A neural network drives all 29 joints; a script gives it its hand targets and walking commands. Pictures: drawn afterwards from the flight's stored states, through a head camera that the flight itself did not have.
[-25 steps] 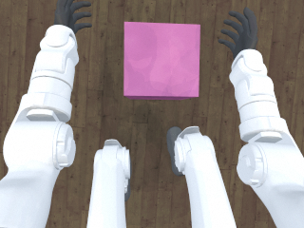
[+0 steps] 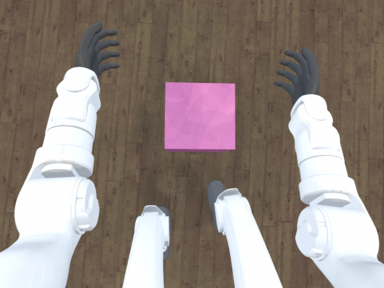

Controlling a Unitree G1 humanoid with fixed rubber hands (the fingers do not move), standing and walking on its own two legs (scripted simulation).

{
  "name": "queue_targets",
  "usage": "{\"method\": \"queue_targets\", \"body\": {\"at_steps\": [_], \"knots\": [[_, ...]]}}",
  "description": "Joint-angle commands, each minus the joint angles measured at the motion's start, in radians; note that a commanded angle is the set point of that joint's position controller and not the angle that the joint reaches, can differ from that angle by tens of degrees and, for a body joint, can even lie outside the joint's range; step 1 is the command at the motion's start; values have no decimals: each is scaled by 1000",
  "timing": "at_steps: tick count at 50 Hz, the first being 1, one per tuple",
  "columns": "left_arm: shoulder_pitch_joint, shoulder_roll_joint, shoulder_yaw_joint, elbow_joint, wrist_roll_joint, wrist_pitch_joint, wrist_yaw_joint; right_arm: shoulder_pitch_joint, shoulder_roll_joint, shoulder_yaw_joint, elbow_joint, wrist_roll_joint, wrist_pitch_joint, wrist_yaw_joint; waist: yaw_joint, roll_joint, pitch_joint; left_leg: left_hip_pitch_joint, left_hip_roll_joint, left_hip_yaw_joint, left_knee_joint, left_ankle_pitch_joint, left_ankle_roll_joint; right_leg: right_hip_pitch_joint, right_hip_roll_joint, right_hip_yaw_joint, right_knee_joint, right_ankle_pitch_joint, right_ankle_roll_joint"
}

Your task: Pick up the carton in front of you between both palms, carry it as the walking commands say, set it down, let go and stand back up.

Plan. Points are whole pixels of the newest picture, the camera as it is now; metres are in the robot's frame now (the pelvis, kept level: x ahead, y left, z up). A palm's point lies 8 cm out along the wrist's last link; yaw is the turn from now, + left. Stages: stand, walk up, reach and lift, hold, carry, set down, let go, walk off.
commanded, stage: let go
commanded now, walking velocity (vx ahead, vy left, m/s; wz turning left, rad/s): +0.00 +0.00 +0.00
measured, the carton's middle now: (197, 122) +0.48 -0.07 -0.48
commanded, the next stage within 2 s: stand in 1.36 s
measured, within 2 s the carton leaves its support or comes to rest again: neither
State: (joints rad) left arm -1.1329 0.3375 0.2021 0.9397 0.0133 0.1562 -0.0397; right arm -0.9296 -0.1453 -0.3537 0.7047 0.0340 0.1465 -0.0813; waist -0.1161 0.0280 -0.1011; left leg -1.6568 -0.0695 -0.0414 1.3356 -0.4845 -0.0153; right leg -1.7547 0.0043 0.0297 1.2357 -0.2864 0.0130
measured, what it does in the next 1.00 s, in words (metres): rises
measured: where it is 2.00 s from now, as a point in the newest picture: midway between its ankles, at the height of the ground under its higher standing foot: (191, 229)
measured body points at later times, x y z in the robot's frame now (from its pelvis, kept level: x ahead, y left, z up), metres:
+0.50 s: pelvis +0.06 -0.02 +0.12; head +0.25 -0.02 +0.52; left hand +0.41 +0.18 +0.01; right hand +0.35 -0.27 +0.01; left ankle +0.04 +0.12 -0.57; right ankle +0.11 -0.12 -0.57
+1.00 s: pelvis +0.10 +0.01 +0.17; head +0.13 +0.00 +0.61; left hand +0.28 +0.24 +0.09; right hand +0.26 -0.23 +0.09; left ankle +0.04 +0.12 -0.57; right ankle +0.11 -0.12 -0.57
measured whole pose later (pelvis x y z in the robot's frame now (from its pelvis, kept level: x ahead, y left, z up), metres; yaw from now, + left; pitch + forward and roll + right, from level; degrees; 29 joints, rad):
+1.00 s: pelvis +0.10 +0.01 +0.17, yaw -2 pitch +0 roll -1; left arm 0.21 0.20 0.05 0.46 0.01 0.06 -0.06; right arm 0.24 -0.22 -0.03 0.41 0.01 0.07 0.07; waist -0.01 0.03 0.07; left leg -0.11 -0.02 -0.06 0.44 -0.33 0.01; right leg -0.23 0.02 0.03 0.42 -0.19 0.01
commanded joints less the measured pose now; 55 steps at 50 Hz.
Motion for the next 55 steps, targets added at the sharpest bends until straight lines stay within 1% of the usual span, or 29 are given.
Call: {"method": "queue_targets", "body": {"at_steps": [1,4,6,10,14,16,18,20,23,26,30,32,34,38,42,45,48,51,55], "knots": [[-212,93,27,-84,19,-29,-6,-148,-81,-12,-88,-22,-29,9,-14,59,-901,298,-23,57,-234,250,-15,832,37,-72,-80,350,29],[-129,66,46,-91,51,-35,5,-76,-81,-8,-93,-53,-38,28,-5,58,-931,378,-22,51,-289,292,-20,901,35,-71,-133,376,25],[-46,37,56,-120,72,-38,22,-1,-86,-1,-112,-77,-43,47,0,55,-962,445,-23,49,-325,336,-25,962,36,-71,-166,408,20],[150,-33,60,-241,101,-42,68,169,-108,41,-178,-120,-48,94,11,41,-962,576,-27,47,-406,395,-34,1091,37,-69,-233,438,4],[311,-66,40,-381,87,-57,96,312,-141,92,-248,-124,-57,134,11,9,-848,633,-21,43,-494,361,-32,1223,33,-52,-309,432,-6],[381,-71,25,-425,71,-68,96,382,-142,124,-265,-108,-64,146,14,-2,-771,649,-16,42,-536,329,-28,1283,27,-39,-351,422,-9],[459,-73,11,-442,56,-83,88,460,-137,155,-268,-88,-74,155,17,-9,-698,665,-9,43,-571,299,-23,1340,20,-24,-389,414,-10],[546,-76,1,-439,49,-99,77,543,-130,181,-263,-70,-86,161,22,-15,-631,678,-3,45,-602,276,-19,1399,13,-9,-420,417,-10],[683,-82,-11,-421,45,-122,61,665,-117,212,-266,-48,-106,163,33,-28,-548,704,3,46,-645,261,-13,1489,4,13,-460,454,-6],[812,-79,-21,-411,44,-143,50,779,-114,241,-283,-30,-125,156,44,-44,-486,754,5,45,-688,270,-7,1582,-2,29,-498,517,1],[965,-65,-32,-431,42,-167,39,926,-119,270,-329,-17,-146,142,54,-61,-407,857,7,39,-760,303,3,1692,-3,37,-558,592,8],[1031,-61,-42,-448,39,-178,34,996,-122,280,-357,-15,-155,137,57,-60,-365,936,9,34,-800,328,7,1731,1,33,-595,606,10],[1089,-60,-55,-466,33,-186,30,1055,-128,287,-378,-15,-161,135,62,-48,-309,1028,13,27,-840,354,9,1749,8,26,-635,592,12],[1177,-66,-86,-503,18,-189,22,1108,-139,296,-390,-8,-161,137,81,0,-161,1197,28,15,-913,384,0,1735,27,3,-722,472,8],[1258,-63,-103,-534,12,-166,7,1137,-156,301,-398,-9,-138,145,101,26,-39,1280,41,13,-976,369,-7,1768,37,-13,-782,365,5],[1283,-59,-116,-556,5,-140,-7,1139,-167,296,-394,-17,-113,147,109,26,39,1295,52,9,-1011,338,-3,1804,44,-25,-797,313,7],[1293,-60,-130,-575,-2,-113,-20,1138,-174,289,-388,-29,-85,148,108,13,101,1287,65,4,-1038,299,4,1843,51,-34,-798,281,8],[1298,-59,-141,-590,-7,-89,-29,1142,-177,280,-382,-42,-59,147,102,-5,140,1285,72,0,-1051,284,10,1874,55,-37,-794,276,7],[1288,-53,-144,-602,-8,-65,-32,1140,-177,272,-378,-51,-34,147,96,-15,166,1296,71,0,-1046,295,12,1889,55,-36,-789,281,3]]}}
